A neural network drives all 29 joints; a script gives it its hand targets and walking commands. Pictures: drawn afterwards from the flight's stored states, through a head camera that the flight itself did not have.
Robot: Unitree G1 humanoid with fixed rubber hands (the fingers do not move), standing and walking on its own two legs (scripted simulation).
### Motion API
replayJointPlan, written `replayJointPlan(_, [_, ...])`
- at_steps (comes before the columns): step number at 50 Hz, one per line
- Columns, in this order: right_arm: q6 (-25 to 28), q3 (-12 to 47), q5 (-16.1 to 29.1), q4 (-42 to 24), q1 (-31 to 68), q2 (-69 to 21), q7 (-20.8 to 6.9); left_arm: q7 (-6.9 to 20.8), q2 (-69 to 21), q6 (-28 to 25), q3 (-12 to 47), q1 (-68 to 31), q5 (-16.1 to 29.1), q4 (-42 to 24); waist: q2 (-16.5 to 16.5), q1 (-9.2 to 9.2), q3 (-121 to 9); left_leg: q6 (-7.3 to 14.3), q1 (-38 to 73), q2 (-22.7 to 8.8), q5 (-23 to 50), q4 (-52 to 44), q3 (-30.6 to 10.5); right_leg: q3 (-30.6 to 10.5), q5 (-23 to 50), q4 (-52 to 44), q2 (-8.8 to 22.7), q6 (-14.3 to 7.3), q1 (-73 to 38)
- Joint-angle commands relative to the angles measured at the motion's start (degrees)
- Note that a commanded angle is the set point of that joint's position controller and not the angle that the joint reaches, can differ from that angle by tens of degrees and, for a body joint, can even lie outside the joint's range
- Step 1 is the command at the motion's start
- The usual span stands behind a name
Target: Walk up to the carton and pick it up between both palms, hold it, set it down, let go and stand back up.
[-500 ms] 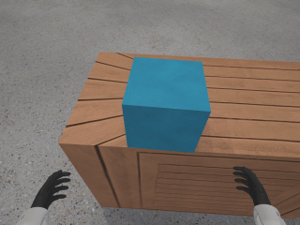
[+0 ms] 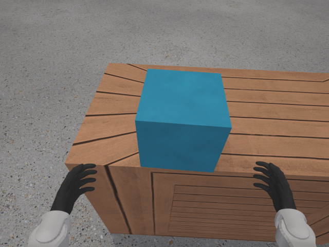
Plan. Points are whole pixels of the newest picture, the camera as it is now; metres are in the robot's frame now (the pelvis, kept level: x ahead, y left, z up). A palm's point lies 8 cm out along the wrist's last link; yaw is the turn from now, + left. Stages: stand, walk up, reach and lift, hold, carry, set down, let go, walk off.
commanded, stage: reach and lift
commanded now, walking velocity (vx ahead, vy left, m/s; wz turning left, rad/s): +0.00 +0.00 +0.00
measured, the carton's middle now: (180, 120) +0.43 -0.04 +0.07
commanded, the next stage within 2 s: none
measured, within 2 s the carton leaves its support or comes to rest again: neither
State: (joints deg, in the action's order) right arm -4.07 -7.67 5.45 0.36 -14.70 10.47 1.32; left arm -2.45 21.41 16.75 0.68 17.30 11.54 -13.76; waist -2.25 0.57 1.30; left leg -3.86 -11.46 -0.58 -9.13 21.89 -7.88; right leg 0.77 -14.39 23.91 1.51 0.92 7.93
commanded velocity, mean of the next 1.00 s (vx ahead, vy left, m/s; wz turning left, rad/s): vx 0.00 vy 0.00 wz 0.00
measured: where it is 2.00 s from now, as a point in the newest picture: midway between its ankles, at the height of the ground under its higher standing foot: outside the picture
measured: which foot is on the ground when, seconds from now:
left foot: down 0.00-1.00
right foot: down 0.00-1.00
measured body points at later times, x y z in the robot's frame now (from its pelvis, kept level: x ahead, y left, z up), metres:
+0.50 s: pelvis +0.00 +0.00 +0.00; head +0.00 +0.01 +0.45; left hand +0.30 +0.20 +0.09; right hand +0.26 -0.25 +0.08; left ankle +0.04 +0.16 -0.74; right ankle -0.02 -0.13 -0.74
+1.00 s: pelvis +0.00 +0.00 +0.00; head +0.01 +0.01 +0.45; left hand +0.37 +0.18 +0.14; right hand +0.33 -0.27 +0.12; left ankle +0.04 +0.16 -0.74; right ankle -0.02 -0.13 -0.74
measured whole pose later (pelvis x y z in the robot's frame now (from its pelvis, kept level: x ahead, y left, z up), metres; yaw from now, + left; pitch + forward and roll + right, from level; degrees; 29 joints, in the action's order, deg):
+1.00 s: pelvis +0.00 +0.00 +0.00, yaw +0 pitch -1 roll +0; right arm -19.3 -6.7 16.0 11.0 15.9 20.7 3.1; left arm -4.3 21.2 36.2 1.6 -21.6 14.9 0.9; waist -1.6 2.8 0.8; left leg -3.9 -11.4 -0.6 -9.4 21.8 -7.9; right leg 0.8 -14.7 23.9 1.5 1.0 7.9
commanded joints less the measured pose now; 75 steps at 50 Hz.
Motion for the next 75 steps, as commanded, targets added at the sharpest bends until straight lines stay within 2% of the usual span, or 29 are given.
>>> replayJointPlan(1, [1.4, -0.4, 8.9, -14.5, 1.7, 6.8, 1.1, -1.7, -0.8, -1.5, 2.9, -9.6, 3.4, -15.0, 6.9, 1.89, -8.7, -1.2, 15.8, 1.7, 9.9, -5.2, 10.5, -1.1, 11.0, -9.4, -4.1, -0.1, 0.9])
replayJointPlan(3, [0.3, 1.0, 7.8, -16.0, 3.7, 5.1, 1.3, -1.8, -0.7, -1.1, 1.4, -12.8, 2.7, -12.2, 6.9, 0.11, -9.1, -0.3, 13.0, 1.5, 6.1, -5.4, 10.7, -2.2, 7.6, -9.7, -3.9, -0.1, 1.1])
replayJointPlan(4, [-0.3, -0.7, 8.3, -16.8, 4.3, 8.1, 1.7, -1.7, 0.5, -0.3, 2.0, -13.6, 3.7, -15.9, 6.7, 2.47, -9.9, -0.3, 12.8, 1.7, 5.4, -5.3, 10.7, -1.7, 8.2, -9.7, -3.9, -0.3, 0.9])
replayJointPlan(7, [-2.3, -0.2, 8.4, -17.6, 11.1, 7.2, 1.7, -2.7, -0.6, 1.8, 3.2, -18.3, 3.4, -14.4, 6.8, 1.20, -8.6, 0.2, 11.6, 1.0, 2.2, -6.6, 9.9, -1.8, 5.1, -9.6, -3.3, -0.7, 1.6])
replayJointPlan(9, [-3.5, -3.0, 7.5, -17.9, 8.5, 9.1, 1.7, -2.8, -1.6, 3.6, 2.9, -16.7, 4.4, -13.6, 6.9, 2.89, -7.7, 0.3, 9.9, 1.0, 0.5, -6.4, 10.1, -1.4, 5.0, -9.1, -4.2, -0.5, 2.4])
replayJointPlan(10, [-4.5, -2.0, 8.0, -19.1, 20.0, 9.0, 1.9, -2.8, 0.2, 4.8, 2.0, -27.1, 5.1, -11.0, 7.1, 1.31, -9.6, 0.8, 8.2, 1.2, -3.2, -6.6, 10.3, -2.3, 2.2, -8.9, -3.7, -0.3, 1.9])
replayJointPlan(13, [-5.4, -1.5, 9.1, -20.5, 13.2, 10.8, 1.7, -2.9, -2.2, 6.7, 1.9, -18.7, 4.9, -9.7, 5.0, 1.17, -9.6, 0.8, 11.5, 0.4, 2.7, -5.7, 9.9, -1.3, 6.6, -8.4, -4.3, -1.0, 2.2])
replayJointPlan(15, [-7.0, -1.8, 9.2, -21.1, 23.7, 11.8, 2.7, -2.0, -0.1, 9.3, 2.2, -29.3, 5.1, -8.0, 4.6, 2.39, -11.9, 0.8, 8.1, 1.5, 5.1, -5.2, 10.6, -1.9, 11.3, -7.2, -3.7, -0.3, 0.0])
replayJointPlan(20, [-8.5, 1.0, 11.4, -20.6, 20.3, 11.6, 2.7, -1.8, -0.2, 9.6, 0.0, -26.9, 4.1, -11.4, 4.4, 0.62, -9.5, 0.8, 10.0, 0.9, 7.2, -5.6, 10.3, -1.4, 11.2, -6.8, -4.2, -0.4, -0.3])
replayJointPlan(25, [-11.3, -3.2, 12.1, -16.7, 31.6, 14.6, 1.8, -2.8, 0.1, 12.8, 0.5, -39.5, 4.3, -9.4, 9.1, 3.00, -13.1, 0.5, 10.6, 0.9, 0.7, -5.9, 10.3, -2.1, 7.7, -7.1, -4.6, -0.7, 2.2])
replayJointPlan(27, [-11.6, -1.3, 12.9, -12.3, 26.7, 14.9, 2.2, -2.4, -0.6, 12.8, 0.0, -33.5, 2.7, -9.3, 7.9, 1.27, -10.0, 0.5, 12.4, 0.7, 8.7, -4.8, 9.7, -1.9, 12.0, -6.1, -4.6, -0.7, 1.9])
replayJointPlan(30, [-11.3, -2.8, 12.8, -12.4, 32.9, 16.1, 2.3, -1.8, 1.4, 13.5, -1.1, -41.4, 4.2, -7.0, 5.5, 3.52, -15.1, 1.8, 12.1, 1.4, 5.0, -4.1, 10.5, -2.4, 10.8, -6.0, -4.6, 0.1, 3.5])
replayJointPlan(31, [-11.9, -1.6, 11.9, -10.2, 37.5, 16.4, 2.2, -2.2, 0.5, 14.1, -0.8, -42.8, 4.8, -2.0, 3.7, 1.76, -12.4, 1.8, 8.7, 0.9, 2.2, -4.7, 10.0, -1.9, 8.8, -6.0, -4.3, -0.2, 1.8])
replayJointPlan(34, [-12.5, -3.5, 12.4, -10.7, 42.4, 16.3, 2.7, -2.5, 2.5, 14.2, -2.0, -52.4, 4.8, -6.0, 4.6, 4.53, -14.9, 2.4, 8.5, 1.5, 0.6, -4.5, 10.4, -1.8, 9.3, -5.8, -4.2, -0.2, 1.9])
replayJointPlan(39, [-12.6, 1.1, 15.4, -7.9, 41.0, 17.1, 2.9, -2.0, 2.3, 16.2, -3.6, -48.4, 3.3, -3.1, 3.3, 2.39, -17.7, 2.0, 11.9, 1.6, 12.2, -2.9, 10.1, -2.0, 22.6, -4.6, -4.7, 0.9, -2.4])
replayJointPlan(40, [-13.3, -0.8, 15.5, -4.8, 53.1, 19.6, 2.7, -2.1, 1.9, 17.2, -1.3, -58.4, 4.8, -0.4, 4.9, 3.88, -17.5, 1.5, 9.2, 1.9, 7.2, -3.3, 9.9, -1.8, 16.9, -4.7, -4.5, 1.1, 1.6])
replayJointPlan(42, [-13.1, -1.3, 16.0, -2.4, 51.2, 20.2, 1.9, -2.5, 2.0, 17.3, -1.6, -56.2, 5.0, 3.0, 5.1, 3.49, -16.8, 1.6, 9.5, 1.4, 5.5, -3.2, 9.6, -1.6, 13.5, -4.9, -4.8, 0.3, 2.6])
replayJointPlan(46, [-12.2, -1.5, 17.0, 0.9, 50.5, 22.2, 2.3, -2.5, 1.2, 17.6, -0.9, -56.3, 4.7, 0.6, 4.0, 5.46, -21.7, 1.2, 14.6, 1.5, 14.8, -1.5, 9.1, -0.4, 22.5, -4.5, -5.5, 1.2, 1.9])
replayJointPlan(47, [-12.2, -0.3, 17.1, -1.9, 56.2, 21.1, 2.2, -2.3, 3.6, 17.4, -2.7, -62.0, 4.8, 3.5, 3.3, 3.15, -22.1, 2.2, 13.0, 2.1, 11.1, -1.7, 9.8, -1.6, 21.0, -4.2, -4.7, 1.6, 2.3])
replayJointPlan(50, [-13.3, 0.7, 17.0, 5.3, 57.5, 20.6, 1.9, -2.5, 3.2, 17.6, -4.8, -63.7, 3.6, 8.8, 2.0, 2.28, -21.7, 2.8, 10.4, 1.4, 8.4, -3.0, 9.1, -1.7, 20.8, -3.8, -4.6, 1.6, 0.3])
replayJointPlan(55, [-12.4, 0.2, 20.3, 8.7, 63.7, 23.9, 2.0, -2.6, 3.0, 18.8, -3.3, -67.3, 3.2, 6.6, 4.2, 4.54, -25.9, 1.4, 15.0, 1.9, 19.4, -0.6, 9.1, -0.3, 30.2, -3.3, -5.7, 1.9, 0.1])
replayJointPlan(56, [-12.2, 1.3, 19.1, 7.5, 68.5, 23.4, 1.7, -3.0, 3.5, 18.3, -4.9, -70.7, 3.0, 7.9, 2.8, 2.07, -25.0, 1.4, 13.6, 1.6, 17.8, -1.2, 9.5, -0.2, 26.6, -3.8, -5.5, 1.9, 1.0])
replayJointPlan(58, [-12.7, -0.4, 17.8, 10.4, 71.0, 23.5, 2.1, -3.2, 3.9, 18.6, -4.1, -74.3, 3.1, 11.8, 3.2, 4.24, -25.1, 2.6, 11.8, 2.4, 8.7, -1.8, 9.2, -0.7, 21.1, -4.2, -4.9, 2.0, 1.8])
replayJointPlan(59, [-12.7, 0.8, 18.3, 11.5, 71.9, 23.0, 2.0, -3.3, 3.6, 18.4, -4.0, -74.2, 2.9, 14.2, 1.7, 3.01, -24.4, 2.4, 11.2, 1.6, 8.8, -2.4, 9.1, -0.2, 20.3, -4.9, -5.0, 2.0, 1.3])
replayJointPlan(60, [-12.9, -1.6, 17.2, 13.6, 72.6, 25.6, 1.8, -3.2, 3.0, 18.8, -2.6, -75.4, 3.5, 15.2, 3.8, 5.76, -26.1, 1.7, 12.4, 1.3, 10.5, -1.7, 8.6, 0.3, 23.0, -4.2, -5.2, 2.0, 3.1])
replayJointPlan(62, [-12.4, -0.1, 17.6, 14.6, 72.3, 22.9, 2.1, -3.1, 3.7, 17.5, -4.2, -74.8, 3.0, 15.7, 2.1, 3.49, -27.3, 1.6, 12.8, 1.7, 15.4, -1.5, 9.2, 0.4, 26.3, -4.1, -5.5, 2.2, 0.2])
replayJointPlan(65, [-12.6, 1.0, 18.3, 22.9, 74.8, 22.3, 1.7, -3.5, 4.2, 17.2, -3.1, -79.7, 3.1, 20.6, 5.6, 4.40, -25.3, 1.2, 12.8, 1.7, 11.8, -1.2, 9.1, 0.6, 22.6, -4.0, -5.4, 1.6, 3.4])
replayJointPlan(66, [-12.7, -1.1, 17.4, 22.4, 79.3, 23.6, 1.6, -3.7, 4.9, 17.0, -3.8, -84.0, 2.8, 21.1, 2.4, 4.07, -26.0, 1.8, 11.0, 1.3, 10.5, -2.0, 8.5, 0.8, 21.0, -5.1, -5.3, 1.5, 3.0])
replayJointPlan(75, [-11.1, 1.2, 16.5, 30.4, 90.2, 25.1, 1.2, -3.3, 4.2, 14.2, -2.3, -93.9, 2.9, 33.0, 2.1, 5.14, -29.1, 1.3, 11.4, 1.2, 13.1, -1.4, 8.3, 1.2, 25.1, -5.7, -5.0, 2.1, 2.4])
